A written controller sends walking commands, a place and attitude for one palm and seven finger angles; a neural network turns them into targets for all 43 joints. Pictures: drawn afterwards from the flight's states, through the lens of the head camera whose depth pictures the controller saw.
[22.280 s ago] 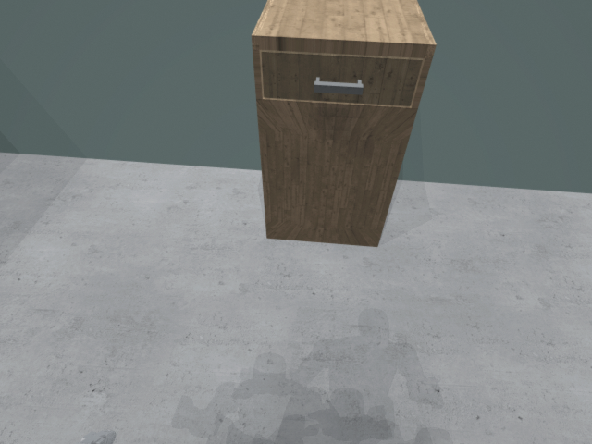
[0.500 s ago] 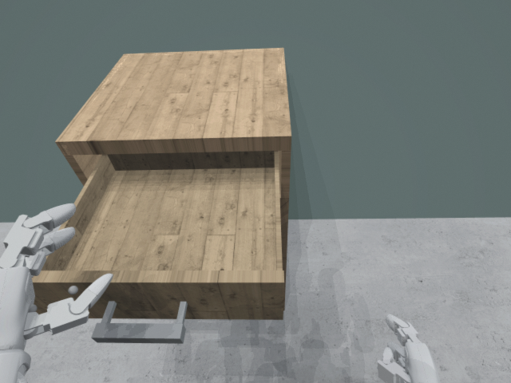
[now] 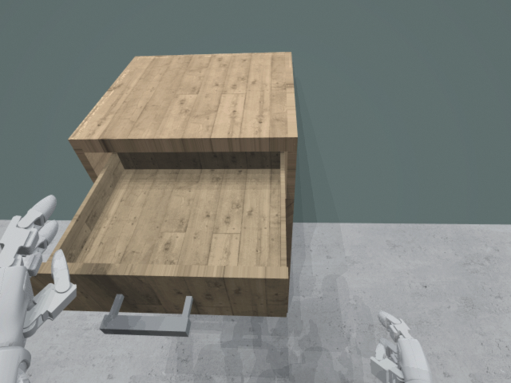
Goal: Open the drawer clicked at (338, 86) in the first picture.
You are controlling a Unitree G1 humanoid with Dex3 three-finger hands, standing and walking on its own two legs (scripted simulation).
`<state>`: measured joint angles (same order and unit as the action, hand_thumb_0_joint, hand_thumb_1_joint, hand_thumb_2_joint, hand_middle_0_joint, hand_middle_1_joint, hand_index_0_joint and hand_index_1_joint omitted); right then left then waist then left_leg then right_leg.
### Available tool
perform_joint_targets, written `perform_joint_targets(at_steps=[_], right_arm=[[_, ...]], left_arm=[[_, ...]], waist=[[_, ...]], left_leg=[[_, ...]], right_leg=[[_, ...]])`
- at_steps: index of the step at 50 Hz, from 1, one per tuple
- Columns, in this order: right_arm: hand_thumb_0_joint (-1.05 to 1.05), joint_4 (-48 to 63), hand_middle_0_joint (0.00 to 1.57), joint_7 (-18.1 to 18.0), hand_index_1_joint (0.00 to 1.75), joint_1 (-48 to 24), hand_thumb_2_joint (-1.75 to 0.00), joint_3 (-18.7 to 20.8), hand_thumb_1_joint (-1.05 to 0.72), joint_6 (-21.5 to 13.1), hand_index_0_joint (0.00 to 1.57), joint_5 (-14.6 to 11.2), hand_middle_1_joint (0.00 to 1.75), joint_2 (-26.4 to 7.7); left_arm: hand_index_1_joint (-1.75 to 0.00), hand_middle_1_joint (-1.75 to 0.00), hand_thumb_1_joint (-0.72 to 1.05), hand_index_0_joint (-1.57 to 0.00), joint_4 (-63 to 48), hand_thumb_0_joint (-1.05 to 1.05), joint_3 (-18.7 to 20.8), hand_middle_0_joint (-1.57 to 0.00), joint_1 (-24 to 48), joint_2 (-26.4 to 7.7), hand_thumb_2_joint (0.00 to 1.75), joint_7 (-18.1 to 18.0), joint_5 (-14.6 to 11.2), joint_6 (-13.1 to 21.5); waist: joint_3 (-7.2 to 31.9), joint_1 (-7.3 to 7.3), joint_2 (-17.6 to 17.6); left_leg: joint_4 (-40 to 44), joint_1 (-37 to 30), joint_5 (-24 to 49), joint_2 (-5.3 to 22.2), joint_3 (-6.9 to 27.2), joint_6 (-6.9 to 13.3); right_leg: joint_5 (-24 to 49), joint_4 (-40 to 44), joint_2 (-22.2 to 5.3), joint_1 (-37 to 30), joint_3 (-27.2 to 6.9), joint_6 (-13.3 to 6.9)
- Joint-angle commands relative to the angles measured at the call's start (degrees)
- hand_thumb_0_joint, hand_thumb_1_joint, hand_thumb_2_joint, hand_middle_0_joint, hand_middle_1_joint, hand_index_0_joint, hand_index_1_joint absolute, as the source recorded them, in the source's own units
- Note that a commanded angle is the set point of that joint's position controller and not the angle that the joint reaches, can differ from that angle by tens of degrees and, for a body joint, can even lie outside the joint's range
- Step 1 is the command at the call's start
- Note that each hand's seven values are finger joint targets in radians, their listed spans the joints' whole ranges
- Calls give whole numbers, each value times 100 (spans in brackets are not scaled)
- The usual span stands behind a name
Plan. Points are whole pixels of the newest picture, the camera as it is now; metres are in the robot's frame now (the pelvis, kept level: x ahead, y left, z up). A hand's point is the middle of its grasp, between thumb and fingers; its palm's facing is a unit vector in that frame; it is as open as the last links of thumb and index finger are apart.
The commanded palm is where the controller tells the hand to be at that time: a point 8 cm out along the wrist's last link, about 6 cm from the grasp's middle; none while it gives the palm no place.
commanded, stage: step back with the hand held close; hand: left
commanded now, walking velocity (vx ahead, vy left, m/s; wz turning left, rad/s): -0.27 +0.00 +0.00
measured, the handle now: (149, 313) +0.22 +0.21 -0.01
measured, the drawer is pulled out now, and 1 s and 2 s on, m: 0.30 0.30 0.30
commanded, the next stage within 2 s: stop stepping back and stand still in 1.20 s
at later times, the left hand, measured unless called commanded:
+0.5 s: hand (26, 330) +0.13 +0.26 +0.16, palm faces +0.29 -0.80 -0.52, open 7.4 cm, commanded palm +0.06 +0.30 +0.18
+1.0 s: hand out of the picture +0.07 +0.23 +0.17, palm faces +0.27 -0.83 -0.48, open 7.5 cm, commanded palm +0.00 +0.29 +0.18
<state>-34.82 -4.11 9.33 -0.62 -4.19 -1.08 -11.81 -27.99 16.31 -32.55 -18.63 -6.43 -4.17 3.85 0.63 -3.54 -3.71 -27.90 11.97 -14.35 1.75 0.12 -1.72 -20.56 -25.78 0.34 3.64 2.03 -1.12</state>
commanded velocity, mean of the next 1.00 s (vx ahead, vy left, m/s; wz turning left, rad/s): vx -0.30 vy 0.00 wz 0.00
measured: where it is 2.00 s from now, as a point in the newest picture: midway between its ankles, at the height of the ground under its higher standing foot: outside the picture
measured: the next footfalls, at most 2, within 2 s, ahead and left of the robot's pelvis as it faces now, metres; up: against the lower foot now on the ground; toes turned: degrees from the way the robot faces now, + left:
right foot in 0.90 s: -0.12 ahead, -0.09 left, +0.00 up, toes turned -1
left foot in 1.12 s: -0.07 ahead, +0.14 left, +0.00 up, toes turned +0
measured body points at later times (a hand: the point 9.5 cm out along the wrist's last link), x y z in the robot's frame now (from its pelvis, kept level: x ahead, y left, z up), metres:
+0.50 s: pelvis -0.06 +0.02 -0.01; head -0.02 +0.02 +0.44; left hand +0.11 +0.30 +0.19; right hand +0.12 -0.21 -0.09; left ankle +0.01 +0.14 -0.74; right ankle -0.07 -0.10 -0.74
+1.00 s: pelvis -0.13 +0.02 -0.01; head -0.09 +0.02 +0.43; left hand +0.05 +0.28 +0.19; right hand +0.05 -0.20 -0.10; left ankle -0.02 +0.14 -0.73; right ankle -0.16 -0.08 -0.74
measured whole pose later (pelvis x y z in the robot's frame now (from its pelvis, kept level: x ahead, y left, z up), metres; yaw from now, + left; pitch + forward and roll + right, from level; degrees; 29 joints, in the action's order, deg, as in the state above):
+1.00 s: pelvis -0.13 +0.02 -0.01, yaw -1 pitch +2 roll -3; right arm -34.4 -1.4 8.4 -1.0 -5.9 -1.1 -10.5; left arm -39.2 21.7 -36.0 -23.9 -6.2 -3.8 13.9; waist -4.0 -0.1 -2.3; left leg -38.5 31.2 -11.6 3.2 2.2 -0.7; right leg -19.0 -32.7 4.5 15.3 2.7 -2.3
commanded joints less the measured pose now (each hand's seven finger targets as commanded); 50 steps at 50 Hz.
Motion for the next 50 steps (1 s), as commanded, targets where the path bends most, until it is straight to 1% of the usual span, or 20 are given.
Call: perform_joint_targets(at_steps=[1,2,4,6,10,15,17,21,24,26,30,33,36,38,42,45,46,48,49,50], right_arm=[[0,1009,20,-41,30,-489,-90,177,-90,-185,20,-7,30,-606],[0,921,20,-41,30,-499,-90,181,-90,-107,20,29,30,-601],[0,1092,20,1,30,-552,-90,233,-90,-5,20,1,30,-687],[0,1187,20,11,30,-640,-90,287,-90,65,20,-34,30,-720],[0,1324,20,1,30,-667,-90,358,-90,238,20,-69,30,-682],[0,1382,20,-52,30,-613,-90,378,-90,223,20,-65,30,-673],[0,1364,20,-58,30,-569,-90,372,-90,154,20,-43,30,-673],[0,1330,20,-46,30,-549,-90,394,-90,-11,20,-31,30,-721],[0,1311,20,-30,30,-471,-90,374,-90,-106,20,-61,30,-701],[0,1230,20,-41,30,-425,-90,414,-90,-150,20,-57,30,-731],[0,1057,20,-50,30,-407,-90,367,-90,-202,20,-7,30,-644],[0,1149,20,-78,30,-493,-90,320,-90,-218,20,9,30,-680],[0,1262,20,-83,30,-501,-90,322,-90,-359,20,29,30,-764],[0,1215,20,11,30,-325,-90,308,-90,-457,20,65,30,-665],[0,1007,20,128,30,-267,-90,272,-90,-606,20,124,30,-710],[0,939,20,172,30,-404,-90,237,-90,-606,20,82,30,-740],[0,945,20,180,30,-360,-90,297,-90,-579,20,1,30,-732],[0,959,20,159,30,-380,-90,384,-90,-460,20,-137,30,-640],[0,943,20,133,30,-584,-90,402,-90,-372,20,-124,30,-586],[0,909,20,101,30,-749,-90,336,-90,-281,20,-45,30,-416]], left_arm=[[-30,-30,90,-20,-1720,0,1694,-20,1348,-1978,90,-99,53,785],[-30,-30,90,-20,-1043,0,1176,-20,559,-1289,90,-7,90,764],[-30,-30,90,-20,-1040,0,883,-20,28,-943,90,78,96,746],[-30,-30,90,-20,-1217,0,945,-20,-247,-1009,90,72,81,756],[-30,-30,90,-20,-1502,0,1159,-20,-512,-1198,90,14,76,771],[-30,-30,90,-20,-1937,0,1346,-20,-706,-1378,90,-97,28,859],[-30,-30,90,-20,-2071,0,1351,-20,-799,-1387,90,-136,23,895],[-30,-30,90,-20,-2124,0,1415,-20,-785,-1417,90,-172,19,965],[-30,-30,90,-20,-1957,0,1314,-20,-695,-1262,90,-189,12,1025],[-30,-30,90,-20,-1964,0,1346,-20,-577,-1361,90,-227,13,1068],[-30,-30,90,-20,-1961,0,1185,-20,-305,-1276,90,-311,39,1124],[-30,-30,90,-20,-2092,0,1204,-20,-233,-1294,90,-335,53,1101],[-30,-30,90,-20,-2163,0,1405,-20,-225,-1374,90,-343,195,1185],[-30,-30,90,-20,-2304,0,1299,-20,-288,-1248,90,-317,167,1224],[-30,-30,90,-20,-2410,0,1277,-20,-520,-1214,90,-241,56,1292],[-30,-30,90,-20,-2283,0,1384,-20,-363,-1356,90,-123,16,1371],[-30,-30,90,-20,-2310,0,1346,-20,-328,-1392,90,-103,1,1345],[-30,-30,90,-20,-1951,0,1314,-20,-540,-1359,90,-109,-81,1310],[-30,-30,90,-20,-1891,0,1393,-20,-494,-1459,90,-152,-59,1308],[-30,-30,90,-20,-1773,0,1479,-20,-556,-1464,90,-186,-28,1268]], waist=[[-15,266,322],[16,326,551],[381,326,337],[640,294,135],[739,313,431],[875,302,53],[907,285,-282],[797,297,-445],[531,372,-57],[440,435,304],[276,498,631],[200,454,-24],[228,368,-1486],[399,352,-841],[710,343,-894],[855,302,-526],[988,351,78],[984,458,1216],[753,434,1286],[603,413,1275]], left_leg=[[-317,-430,1305,64,-45,358],[-388,-421,1486,60,-19,388],[-323,-421,2014,130,-15,415],[-204,-488,2377,219,4,413],[-194,-222,2420,320,89,389],[-13,63,2290,448,281,385],[156,201,1963,523,414,416],[390,790,857,639,556,463],[253,1258,-263,517,532,428],[-209,986,-751,269,358,328],[-1028,294,-531,6,197,170],[153,793,-681,471,771,323],[1766,2537,-2633,1341,1840,772],[1347,1989,-1729,1281,1650,836],[802,1025,-20,1177,1284,818],[161,737,842,998,897,599],[-319,477,670,641,537,371],[-1878,380,-73,-75,-14,76],[-2663,677,-660,-214,80,17],[-2861,1199,-1130,-194,257,1]], right_leg=[[3213,727,-617,1192,-376,79],[3312,650,-583,1164,-250,113],[3353,418,-548,896,-171,156],[3104,282,-510,813,-125,164],[2711,165,-462,805,-120,163],[2099,-91,-348,776,-45,156],[1664,-225,-263,777,15,154],[1104,-423,-180,719,-27,159],[938,-245,-277,896,-188,129],[523,264,-546,1479,-585,-33],[97,593,-1009,2565,-796,-290],[-37,-56,-407,2091,-304,-5],[-457,-1970,256,584,-24,222],[-568,-2056,182,958,-165,158],[-306,-994,176,1114,-83,157],[870,138,29,807,-148,115],[1366,290,-183,1019,-355,-2],[2108,674,-1434,1656,-1356,-475],[2429,746,-1868,1926,-1708,-763],[3153,562,-1931,1598,-1546,-885]])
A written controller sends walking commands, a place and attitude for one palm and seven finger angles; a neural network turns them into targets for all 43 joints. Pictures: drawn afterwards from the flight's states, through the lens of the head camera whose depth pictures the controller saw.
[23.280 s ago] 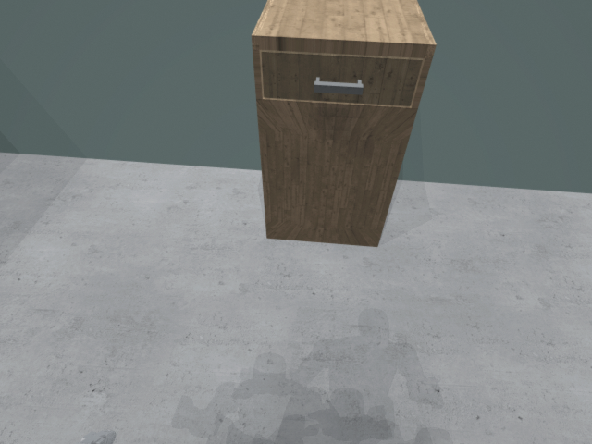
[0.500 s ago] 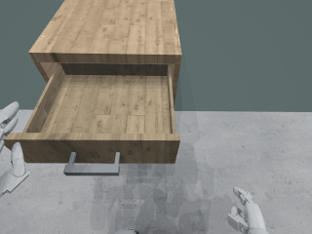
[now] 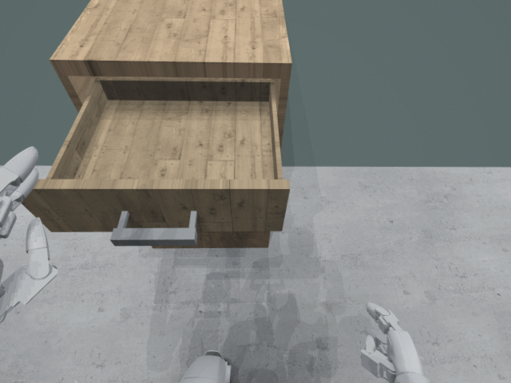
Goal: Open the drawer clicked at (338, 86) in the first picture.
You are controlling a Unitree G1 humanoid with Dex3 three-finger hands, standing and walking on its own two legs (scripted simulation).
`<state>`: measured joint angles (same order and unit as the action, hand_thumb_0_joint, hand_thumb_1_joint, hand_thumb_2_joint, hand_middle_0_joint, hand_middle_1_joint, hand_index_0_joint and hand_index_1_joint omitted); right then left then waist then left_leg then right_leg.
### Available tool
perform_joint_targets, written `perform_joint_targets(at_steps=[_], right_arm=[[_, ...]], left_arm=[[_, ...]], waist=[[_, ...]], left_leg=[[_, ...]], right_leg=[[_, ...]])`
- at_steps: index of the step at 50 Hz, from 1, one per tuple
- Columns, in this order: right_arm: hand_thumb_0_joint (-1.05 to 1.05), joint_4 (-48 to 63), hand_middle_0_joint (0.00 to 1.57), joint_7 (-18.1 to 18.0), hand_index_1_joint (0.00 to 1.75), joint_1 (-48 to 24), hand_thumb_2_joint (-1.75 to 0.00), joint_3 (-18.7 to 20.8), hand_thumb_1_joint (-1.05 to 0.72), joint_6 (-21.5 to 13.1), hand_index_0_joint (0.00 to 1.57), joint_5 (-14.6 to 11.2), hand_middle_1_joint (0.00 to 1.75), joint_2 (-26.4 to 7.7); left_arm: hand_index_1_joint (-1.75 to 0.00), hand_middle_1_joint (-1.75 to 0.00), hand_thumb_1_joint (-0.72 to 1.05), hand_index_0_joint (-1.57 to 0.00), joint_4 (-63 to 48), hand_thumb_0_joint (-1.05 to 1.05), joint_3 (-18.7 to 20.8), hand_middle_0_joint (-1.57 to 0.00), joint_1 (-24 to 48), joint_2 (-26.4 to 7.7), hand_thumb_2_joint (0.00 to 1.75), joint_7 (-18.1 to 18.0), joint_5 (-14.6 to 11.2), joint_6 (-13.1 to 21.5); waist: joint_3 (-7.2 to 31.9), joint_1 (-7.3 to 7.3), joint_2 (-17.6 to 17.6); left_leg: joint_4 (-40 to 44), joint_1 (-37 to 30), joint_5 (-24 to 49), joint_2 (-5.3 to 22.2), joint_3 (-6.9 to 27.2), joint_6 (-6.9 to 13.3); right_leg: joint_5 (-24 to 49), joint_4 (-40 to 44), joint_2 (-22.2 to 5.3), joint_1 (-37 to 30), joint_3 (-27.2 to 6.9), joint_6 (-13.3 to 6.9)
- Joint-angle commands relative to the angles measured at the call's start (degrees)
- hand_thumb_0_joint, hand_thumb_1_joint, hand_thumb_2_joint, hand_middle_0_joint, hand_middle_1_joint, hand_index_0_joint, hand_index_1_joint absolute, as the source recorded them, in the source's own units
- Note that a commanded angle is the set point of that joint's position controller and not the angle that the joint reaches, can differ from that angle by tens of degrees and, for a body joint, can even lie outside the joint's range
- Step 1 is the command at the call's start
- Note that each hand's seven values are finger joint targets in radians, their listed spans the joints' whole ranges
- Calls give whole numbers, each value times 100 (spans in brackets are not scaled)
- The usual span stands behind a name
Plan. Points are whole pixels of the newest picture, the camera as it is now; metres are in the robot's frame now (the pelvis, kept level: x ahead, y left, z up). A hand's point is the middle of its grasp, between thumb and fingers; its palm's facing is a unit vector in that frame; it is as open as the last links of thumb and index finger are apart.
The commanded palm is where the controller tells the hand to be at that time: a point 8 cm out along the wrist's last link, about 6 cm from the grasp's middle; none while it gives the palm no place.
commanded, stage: step back with the hand held close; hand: left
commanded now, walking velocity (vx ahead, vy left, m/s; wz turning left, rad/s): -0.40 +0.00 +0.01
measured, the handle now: (157, 226) +0.35 +0.20 +0.00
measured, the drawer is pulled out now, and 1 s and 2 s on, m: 0.30 0.30 0.30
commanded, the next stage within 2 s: stop stepping back and stand still in 0.20 s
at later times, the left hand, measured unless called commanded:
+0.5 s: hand out of the picture +0.07 +0.18 +0.18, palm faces +0.30 -0.82 -0.50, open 7.4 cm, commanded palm +0.02 +0.24 +0.19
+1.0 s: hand out of the picture +0.01 +0.20 +0.17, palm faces +0.42 -0.81 -0.41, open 7.5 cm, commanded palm -0.05 +0.24 +0.19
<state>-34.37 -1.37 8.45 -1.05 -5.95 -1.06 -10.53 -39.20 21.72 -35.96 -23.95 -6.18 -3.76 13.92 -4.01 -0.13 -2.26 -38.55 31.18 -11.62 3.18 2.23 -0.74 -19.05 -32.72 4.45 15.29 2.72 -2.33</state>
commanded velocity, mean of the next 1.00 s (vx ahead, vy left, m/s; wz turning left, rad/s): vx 0.03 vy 0.04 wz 0.00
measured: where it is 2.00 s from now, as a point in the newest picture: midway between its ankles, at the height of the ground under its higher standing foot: outside the picture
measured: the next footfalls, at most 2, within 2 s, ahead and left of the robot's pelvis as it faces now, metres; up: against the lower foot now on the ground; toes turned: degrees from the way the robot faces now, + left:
left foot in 0.12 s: +0.06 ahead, +0.12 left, +0.00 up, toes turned +1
right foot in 0.38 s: -0.08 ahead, -0.12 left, +0.00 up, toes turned +0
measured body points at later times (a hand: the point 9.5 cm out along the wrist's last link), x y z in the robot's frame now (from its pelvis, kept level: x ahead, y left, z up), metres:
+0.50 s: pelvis -0.12 -0.04 +0.01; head -0.09 -0.04 +0.46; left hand +0.05 +0.23 +0.21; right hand +0.05 -0.27 -0.08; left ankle -0.09 +0.10 -0.67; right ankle -0.12 -0.13 -0.72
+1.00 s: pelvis -0.17 -0.04 +0.01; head -0.18 -0.04 +0.46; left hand -0.02 +0.24 +0.19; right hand -0.01 -0.27 -0.08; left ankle -0.19 +0.09 -0.72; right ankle -0.12 -0.12 -0.72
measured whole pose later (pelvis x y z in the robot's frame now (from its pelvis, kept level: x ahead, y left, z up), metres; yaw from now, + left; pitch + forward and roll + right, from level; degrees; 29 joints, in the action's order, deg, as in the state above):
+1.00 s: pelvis -0.17 -0.04 +0.01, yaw +1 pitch -1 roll +0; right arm -35.3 -2.6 13.5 -0.6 -4.5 0.0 -11.2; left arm -30.5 18.5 -35.0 -19.4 -10.0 -1.5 10.7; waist 0.5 0.2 0.3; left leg -31.9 12.0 -18.5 1.0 -0.4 0.5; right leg -13.2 -31.8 0.6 18.0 4.1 -2.8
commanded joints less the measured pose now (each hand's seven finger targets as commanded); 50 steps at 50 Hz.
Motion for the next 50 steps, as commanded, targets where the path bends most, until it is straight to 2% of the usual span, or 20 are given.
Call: perform_joint_targets(at_steps=[1,3,4,6,8,10,14,18,19,20,21,22,24,30,34,36,39,44,46,50], right_arm=[[0,852,20,-191,30,-706,-90,299,-90,-60,20,13,30,-484],[0,804,20,-290,30,-686,-90,197,-90,105,20,15,30,-434],[0,817,20,-320,30,-646,-90,236,-90,161,20,7,30,-502],[0,971,20,-282,30,-639,-90,448,-90,155,20,-33,30,-775],[0,1006,20,-125,30,-398,-90,462,-90,-29,20,94,30,-676],[0,903,20,-59,30,-254,-90,449,-90,-124,20,203,30,-715],[0,874,20,13,30,-320,-90,454,-90,-257,20,134,30,-817],[0,1028,20,-18,30,-300,-90,378,-90,-206,20,17,30,-850],[0,1090,20,-26,30,-274,-90,380,-90,-124,20,-18,30,-777],[0,1196,20,-62,30,-228,-90,456,-90,-27,20,-94,30,-753],[0,1100,20,-73,30,-191,-90,515,-90,16,20,-108,30,-820],[0,930,20,-108,30,-179,-90,431,-90,60,20,-43,30,-675],[0,900,20,-172,30,-369,-90,328,-90,99,20,32,30,-627],[0,849,20,-164,30,-179,-90,342,-90,-150,20,59,30,-742],[0,1031,20,-114,30,-77,-90,516,-90,-268,20,40,30,-1031],[0,947,20,-112,30,-38,-90,427,-90,-232,20,13,30,-832],[0,919,20,-184,30,-25,-90,414,-90,-261,20,-34,30,-866],[0,837,20,-219,30,79,-90,412,-90,-200,20,30,30,-824],[0,788,20,-203,30,54,-90,363,-90,-164,20,65,30,-817],[0,864,20,-238,30,-118,-90,248,-90,-171,20,91,30,-778]], left_arm=[[-30,-30,90,-20,-612,0,955,-20,-159,-870,90,-214,-40,213],[-30,-30,90,-20,-429,0,884,-20,-148,-786,90,-252,59,136],[-30,-30,90,-20,-527,0,830,-20,-62,-812,90,-267,63,110],[-30,-30,90,-20,-996,0,735,-20,111,-901,90,-254,72,151],[-30,-30,90,-20,-1027,0,664,-20,-346,-773,90,-172,14,208],[-30,-30,90,-20,-1547,0,677,-20,-208,-752,90,-181,14,199],[-30,-30,90,-20,-1574,0,698,-20,-375,-685,90,-197,-28,166],[-30,-30,90,-20,-1131,0,902,-20,-604,-794,90,-201,-89,107],[-30,-30,90,-20,-1053,0,944,-20,-517,-919,90,-193,-71,95],[-30,-30,90,-20,-919,0,916,-20,-401,-962,90,-211,-58,16],[-30,-30,90,-20,-897,0,954,-20,-288,-969,90,-273,-92,-106],[-30,-30,90,-20,-573,0,799,-20,-302,-765,90,-328,-71,-167],[-30,-30,90,-20,-300,0,682,-20,-347,-653,90,-393,20,-141],[-30,-30,90,-20,-397,0,400,-20,-74,-638,90,-503,257,40],[-30,-30,90,-20,-1064,0,521,-20,-133,-822,90,-466,198,180],[-30,-30,90,-20,-1001,0,747,-20,-411,-910,90,-467,178,140],[-30,-30,90,-20,-515,0,529,-20,-132,-640,90,-479,190,105],[-30,-30,90,-20,-122,0,320,-20,317,-528,90,-451,214,58],[-30,-30,90,-20,-278,0,334,-20,461,-595,90,-473,213,48],[-30,-30,90,-20,-548,0,335,-20,479,-583,90,-503,254,16]], waist=[[928,128,945],[784,190,1006],[880,210,772],[1326,97,-357],[1705,-2,-1268],[1552,-8,-1130],[1568,-31,-1164],[1200,10,-826],[1026,90,56],[899,137,1360],[802,54,1649],[817,262,1261],[783,302,816],[623,131,1144],[904,2,-441],[887,60,-1020],[270,111,-285],[181,220,958],[318,225,739],[87,156,-500]], left_leg=[[-1280,-434,-1535,-285,144,-87],[416,-549,-889,-204,-38,-36],[1186,-912,416,-119,-156,24],[1453,-1891,3717,935,525,321],[1518,-2186,4624,1534,1098,775],[1557,-1712,4182,1554,1050,944],[1485,-1774,3215,1309,657,760],[1270,-814,-759,640,209,392],[475,-764,-1582,52,-314,84],[-1316,-628,-1564,-477,-385,-129],[-2514,-567,-1406,-603,-41,-88],[-2840,-416,-1208,-413,149,-76],[-2079,-265,-1099,-238,74,-55],[1300,-1483,-950,-357,-523,329],[1969,-2045,356,574,284,604],[2046,-1665,-344,561,284,594],[1971,-570,-1713,400,236,568],[574,-999,-1582,-275,-325,396],[812,-1428,-1226,-250,-313,396],[2331,-905,-2294,476,851,650]], right_leg=[[3770,1015,-2249,116,-1472,-740],[4542,452,-1714,-409,-885,-284],[4414,122,-1410,-460,-661,-26],[1978,-450,-748,-90,-298,302],[-776,-1296,-429,465,-326,290],[-854,-1680,-370,391,-458,314],[-477,-1027,-354,315,-219,347],[302,862,-435,-633,38,315],[273,1524,-874,-357,-303,78],[-1087,2179,-1988,623,-2186,-460],[-560,2349,-2549,1013,-2853,-737],[83,1996,-2482,708,-2280,-739],[597,1645,-2158,178,-1577,-539],[226,1772,-1906,-422,-1297,-219],[823,517,-892,-615,-445,246],[297,327,-709,-524,-170,213],[-270,522,-621,-707,-259,212],[-1944,1833,-1389,192,-1731,-208],[-1601,1672,-1436,263,-1570,-280],[-798,539,-514,-11,-428,135]])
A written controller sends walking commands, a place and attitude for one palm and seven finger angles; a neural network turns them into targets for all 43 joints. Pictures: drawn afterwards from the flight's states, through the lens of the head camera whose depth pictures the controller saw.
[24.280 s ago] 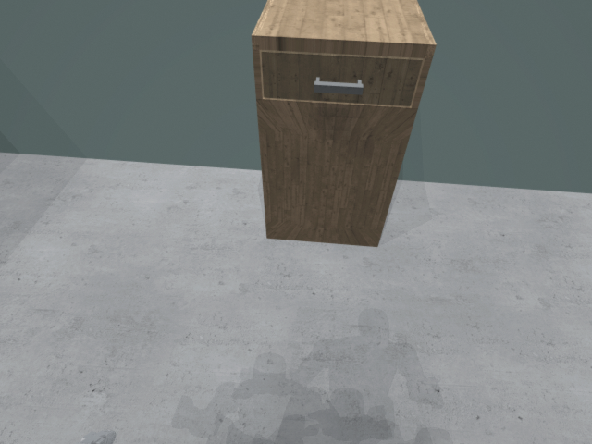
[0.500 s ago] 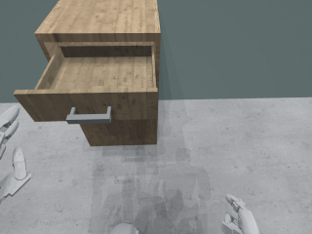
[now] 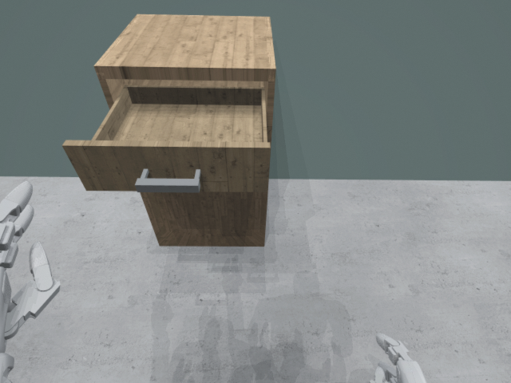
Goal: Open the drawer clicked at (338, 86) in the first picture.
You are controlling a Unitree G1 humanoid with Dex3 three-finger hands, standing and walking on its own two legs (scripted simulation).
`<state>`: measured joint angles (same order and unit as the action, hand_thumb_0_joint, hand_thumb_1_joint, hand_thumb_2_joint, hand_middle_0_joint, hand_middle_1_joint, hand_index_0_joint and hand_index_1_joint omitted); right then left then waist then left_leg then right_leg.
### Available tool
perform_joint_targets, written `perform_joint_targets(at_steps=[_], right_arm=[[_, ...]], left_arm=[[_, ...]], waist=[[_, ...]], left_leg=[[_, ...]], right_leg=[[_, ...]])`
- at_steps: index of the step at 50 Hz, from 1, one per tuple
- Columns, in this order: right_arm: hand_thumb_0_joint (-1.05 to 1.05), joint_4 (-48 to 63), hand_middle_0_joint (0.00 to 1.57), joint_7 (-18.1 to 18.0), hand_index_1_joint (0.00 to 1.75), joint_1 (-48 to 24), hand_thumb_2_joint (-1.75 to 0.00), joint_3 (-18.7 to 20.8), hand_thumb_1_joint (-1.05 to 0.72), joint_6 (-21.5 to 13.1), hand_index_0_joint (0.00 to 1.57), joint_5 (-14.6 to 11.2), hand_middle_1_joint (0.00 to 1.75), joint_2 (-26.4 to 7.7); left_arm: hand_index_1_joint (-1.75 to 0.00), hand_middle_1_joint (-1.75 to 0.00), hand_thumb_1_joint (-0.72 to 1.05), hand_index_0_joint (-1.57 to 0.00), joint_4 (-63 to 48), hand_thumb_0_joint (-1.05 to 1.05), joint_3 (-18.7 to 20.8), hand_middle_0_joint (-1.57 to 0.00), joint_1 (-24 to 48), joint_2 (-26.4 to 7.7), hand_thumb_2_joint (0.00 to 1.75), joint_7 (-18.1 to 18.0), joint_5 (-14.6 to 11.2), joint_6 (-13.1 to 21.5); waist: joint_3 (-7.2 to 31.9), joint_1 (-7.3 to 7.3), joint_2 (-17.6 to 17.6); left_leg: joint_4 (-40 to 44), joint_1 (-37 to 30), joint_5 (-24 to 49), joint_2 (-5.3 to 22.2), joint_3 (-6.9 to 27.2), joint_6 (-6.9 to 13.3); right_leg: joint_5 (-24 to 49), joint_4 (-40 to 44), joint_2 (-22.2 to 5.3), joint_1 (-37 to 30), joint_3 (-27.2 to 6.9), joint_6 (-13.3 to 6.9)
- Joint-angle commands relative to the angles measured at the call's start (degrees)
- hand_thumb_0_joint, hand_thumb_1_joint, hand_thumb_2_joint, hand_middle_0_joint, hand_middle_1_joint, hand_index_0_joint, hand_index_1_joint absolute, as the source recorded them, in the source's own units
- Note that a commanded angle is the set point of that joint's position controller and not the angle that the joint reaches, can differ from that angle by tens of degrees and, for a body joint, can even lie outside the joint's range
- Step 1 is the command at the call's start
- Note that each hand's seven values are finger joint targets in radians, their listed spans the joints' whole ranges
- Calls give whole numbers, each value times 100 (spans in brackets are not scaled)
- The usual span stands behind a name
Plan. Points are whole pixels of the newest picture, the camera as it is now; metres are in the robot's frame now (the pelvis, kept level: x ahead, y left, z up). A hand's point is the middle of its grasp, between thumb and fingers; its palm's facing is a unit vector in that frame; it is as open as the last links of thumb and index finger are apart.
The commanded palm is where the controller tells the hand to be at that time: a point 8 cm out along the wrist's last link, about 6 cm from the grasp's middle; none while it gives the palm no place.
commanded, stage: let the arm hang, fingers relaxed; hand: left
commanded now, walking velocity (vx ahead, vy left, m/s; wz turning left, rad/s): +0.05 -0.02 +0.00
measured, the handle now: (170, 179) +0.53 +0.23 -0.01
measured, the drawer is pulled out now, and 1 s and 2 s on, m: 0.30 0.30 0.30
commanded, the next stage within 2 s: look to check the result in 1.20 s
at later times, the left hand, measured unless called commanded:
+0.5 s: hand out of the picture +0.03 +0.19 -0.17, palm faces +0.09 -0.98 -0.19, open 6.9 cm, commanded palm none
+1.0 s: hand out of the picture +0.00 +0.18 -0.17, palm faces +0.05 -0.98 -0.17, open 7.4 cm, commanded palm none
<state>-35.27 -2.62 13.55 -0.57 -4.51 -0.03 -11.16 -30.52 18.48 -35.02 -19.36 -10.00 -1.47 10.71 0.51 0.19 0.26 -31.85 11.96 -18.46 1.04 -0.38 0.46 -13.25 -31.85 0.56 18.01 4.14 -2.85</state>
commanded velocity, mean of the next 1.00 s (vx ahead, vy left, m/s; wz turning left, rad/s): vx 0.00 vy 0.00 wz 0.00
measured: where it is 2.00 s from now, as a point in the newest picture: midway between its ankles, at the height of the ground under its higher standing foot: outside the picture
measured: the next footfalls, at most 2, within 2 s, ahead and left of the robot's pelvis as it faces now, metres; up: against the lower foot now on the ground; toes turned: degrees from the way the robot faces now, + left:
none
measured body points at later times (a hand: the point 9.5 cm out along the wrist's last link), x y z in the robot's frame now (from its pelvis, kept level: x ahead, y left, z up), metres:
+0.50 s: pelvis +0.01 +0.00 +0.01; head +0.03 +0.02 +0.45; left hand +0.03 +0.24 -0.15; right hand +0.00 -0.22 -0.14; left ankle -0.01 +0.13 -0.73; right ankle +0.05 -0.09 -0.73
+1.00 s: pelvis +0.00 +0.02 +0.01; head +0.01 +0.01 +0.46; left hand +0.00 +0.23 -0.15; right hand -0.02 -0.17 -0.16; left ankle -0.01 +0.13 -0.73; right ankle +0.05 -0.09 -0.73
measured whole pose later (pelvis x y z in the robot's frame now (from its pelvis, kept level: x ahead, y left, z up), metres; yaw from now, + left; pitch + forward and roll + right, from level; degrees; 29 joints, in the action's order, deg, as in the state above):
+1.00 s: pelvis +0.00 +0.02 +0.01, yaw +0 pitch -2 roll +0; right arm -62.9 -2.1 20.0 0.3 0.3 0.9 -4.4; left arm 64.7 1.4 -16.3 -6.6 -2.0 1.2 -1.0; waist -2.4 -0.2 -0.6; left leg -25.0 7.3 -15.4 0.3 -1.0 0.3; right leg -8.8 -24.0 0.8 12.9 2.1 -1.7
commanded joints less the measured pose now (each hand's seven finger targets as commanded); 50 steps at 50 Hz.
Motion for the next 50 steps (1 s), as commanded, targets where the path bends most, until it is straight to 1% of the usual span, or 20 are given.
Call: perform_joint_targets(at_steps=[1,2,4,5,6,7,9,10,11,12,14,16,18,20,23,26,31,42,44,50], right_arm=[[0,974,20,-118,30,-649,-90,204,-90,-324,20,-29,30,-721],[0,958,20,-109,30,-633,-90,195,-90,-334,20,-8,30,-684],[0,957,20,-75,30,-637,-90,191,-90,-362,20,-14,30,-660],[0,-563,20,402,30,-639,-90,513,-90,-478,20,33,30,-1036],[0,-603,20,364,30,46,-90,463,-90,-234,20,66,30,-608],[0,-521,20,309,30,251,-90,406,-90,-34,20,83,30,-491],[0,-450,20,276,30,307,-90,354,-90,212,20,113,30,-508],[0,-458,20,266,30,249,-90,354,-90,310,20,137,30,-557],[0,-525,20,263,30,204,-90,386,-90,356,20,160,30,-595],[0,-626,20,244,30,262,-90,351,-90,392,20,151,30,-556],[0,-905,20,200,30,225,-90,283,-90,411,20,140,30,-517],[0,-1126,20,136,30,119,-90,215,-90,403,20,135,30,-587],[0,-1396,20,74,30,119,-90,167,-90,409,20,106,30,-526],[0,-1619,20,31,30,349,-90,190,-90,418,20,126,30,-329],[0,-1896,20,19,30,706,-90,184,-90,457,20,88,30,-212],[0,-2117,20,4,30,884,-90,189,-90,476,20,65,30,-188],[0,-2425,20,-14,30,1069,-90,159,-90,468,20,46,30,-127],[0,-2725,20,-17,30,1281,-90,144,-90,472,20,74,30,83],[0,-2719,20,-15,30,1273,-90,153,-90,462,20,79,30,104],[0,-2716,20,-28,30,1268,-90,166,-90,424,20,78,30,180]], left_arm=[[-30,-30,90,-20,-1562,0,742,-20,468,-1153,90,-144,37,320],[-30,-30,90,-20,-1558,0,751,-20,357,-1118,90,-150,50,320],[-30,-30,90,-20,-1508,0,762,-20,104,-1086,90,-114,-9,326],[-30,-30,90,-20,3451,0,-1367,-20,712,228,90,735,458,-626],[-30,-30,90,-20,3720,0,-1270,-20,489,425,90,872,375,-986],[-30,-30,90,-20,3829,0,-1290,-20,655,407,90,907,337,-1053],[-30,-30,90,-20,4352,0,-1265,-20,1122,159,90,930,362,-1075],[-30,-30,90,-20,4692,0,-1260,-20,1322,72,90,925,369,-1096],[-30,-30,90,-20,5079,0,-1273,-20,1603,64,90,887,375,-1132],[-30,-30,90,-20,5405,0,-1313,-20,1726,57,90,877,357,-1157],[-30,-30,90,-20,6137,0,-1367,-20,1913,61,90,868,311,-1185],[-30,-30,90,-20,6823,0,-1430,-20,1995,99,90,853,267,-1193],[-30,-30,90,-20,7487,0,-1475,-20,1856,195,90,867,242,-1160],[-30,-30,90,-20,7898,0,-1410,-20,1686,410,90,857,255,-1123],[-30,-30,90,-20,8312,0,-1483,-20,1723,352,90,857,226,-1091],[-30,-30,90,-20,8662,0,-1531,-20,1723,389,90,853,216,-1081],[-30,-30,90,-20,9109,0,-1593,-20,1597,463,90,834,209,-1077],[-30,-30,90,-20,9408,0,-1619,-20,1499,623,90,790,224,-1103],[-30,-30,90,-20,9392,0,-1605,-20,1497,662,90,789,231,-1105],[-30,-30,90,-20,9388,0,-1584,-20,1468,728,90,784,229,-1071]], waist=[[-360,117,-968],[-257,89,-884],[10,57,-617],[-383,204,-355],[156,171,-61],[382,137,454],[298,99,1483],[132,64,1688],[8,78,1644],[-9,96,1263],[-14,55,315],[-160,-47,-608],[-223,-133,-744],[-104,-111,-955],[-73,-54,-710],[-292,-26,-335],[-486,-33,-116],[-857,-5,-110],[-900,-24,17],[-737,-30,-187]], left_leg=[[1731,1081,-1462,814,1196,545],[1595,1161,-880,840,1178,543],[1103,1050,299,555,662,386],[15,1164,816,274,284,141],[-145,508,1401,189,51,70],[-375,498,1058,134,93,91],[-658,687,338,-123,79,126],[-671,735,107,-177,68,142],[-506,605,240,-126,102,140],[-170,458,671,-60,179,176],[246,196,1415,161,404,215],[786,362,1600,496,768,321],[907,555,1203,476,673,305],[903,402,724,335,450,220],[942,251,661,337,401,182],[1019,122,675,381,388,174],[1150,47,717,407,384,189],[1373,208,123,401,378,227],[1395,322,46,386,403,236],[1324,237,337,373,359,219]], right_leg=[[-889,128,-15,-405,-387,217],[-399,87,-26,-679,-286,237],[380,377,-155,-1091,-424,205],[1136,-237,-654,-134,-311,100],[1518,-63,-657,-90,-603,-9],[1425,109,-821,-223,-683,-121],[1083,460,-1123,-359,-974,-336],[1096,595,-1178,-376,-1078,-400],[1344,507,-1144,-283,-1065,-451],[1477,438,-1057,-376,-949,-364],[1133,340,-717,-415,-746,-108],[578,363,-366,-636,-564,42],[554,667,-362,-1026,-645,37],[588,945,-463,-1126,-754,-63],[692,1149,-530,-1219,-778,-95],[523,1262,-524,-1013,-718,-89],[463,1320,-516,-908,-688,-59],[-110,1390,-458,-560,-708,26],[-102,1352,-439,-580,-734,32],[182,1292,-469,-670,-732,10]])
